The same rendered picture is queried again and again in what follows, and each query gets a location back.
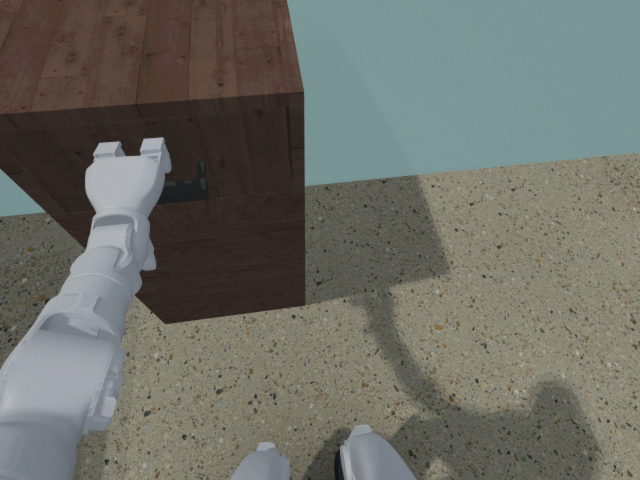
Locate robot right shin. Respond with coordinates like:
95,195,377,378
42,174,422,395
347,425,372,441

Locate right robot thigh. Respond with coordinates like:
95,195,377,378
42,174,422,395
340,433,416,480

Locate drawer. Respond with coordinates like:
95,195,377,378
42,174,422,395
0,107,291,213

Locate left robot forearm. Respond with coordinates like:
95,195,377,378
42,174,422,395
0,208,150,403

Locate left robot hand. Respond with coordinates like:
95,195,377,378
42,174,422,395
85,137,171,271

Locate handle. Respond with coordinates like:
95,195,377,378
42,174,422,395
156,161,209,205

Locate robot left upper arm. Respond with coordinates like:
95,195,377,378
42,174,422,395
0,329,126,480

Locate cabinet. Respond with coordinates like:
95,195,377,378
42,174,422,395
0,0,305,324

